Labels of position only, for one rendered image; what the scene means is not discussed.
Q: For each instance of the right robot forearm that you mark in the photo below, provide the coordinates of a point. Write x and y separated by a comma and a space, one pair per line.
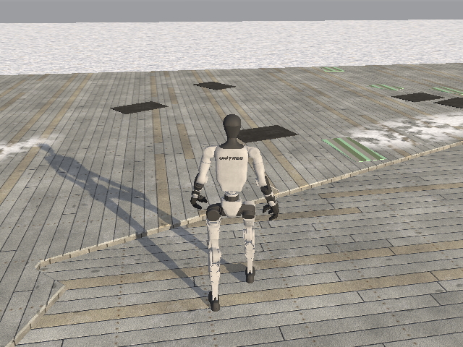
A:
268, 194

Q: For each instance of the left robot forearm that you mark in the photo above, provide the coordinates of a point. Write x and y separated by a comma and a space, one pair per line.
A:
196, 188

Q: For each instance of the right robot thigh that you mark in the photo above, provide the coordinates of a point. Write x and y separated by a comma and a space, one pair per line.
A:
248, 210

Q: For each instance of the robot left hand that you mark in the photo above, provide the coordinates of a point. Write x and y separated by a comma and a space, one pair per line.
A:
200, 199

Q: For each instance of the left robot shin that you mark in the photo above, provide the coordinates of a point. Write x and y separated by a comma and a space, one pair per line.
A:
214, 275

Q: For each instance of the robot right upper arm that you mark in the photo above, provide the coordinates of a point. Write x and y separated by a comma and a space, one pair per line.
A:
258, 166

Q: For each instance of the robot left upper arm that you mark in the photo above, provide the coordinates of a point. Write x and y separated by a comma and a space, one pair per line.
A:
208, 153

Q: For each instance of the robot right hand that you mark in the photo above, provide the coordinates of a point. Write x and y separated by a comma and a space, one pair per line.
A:
274, 209

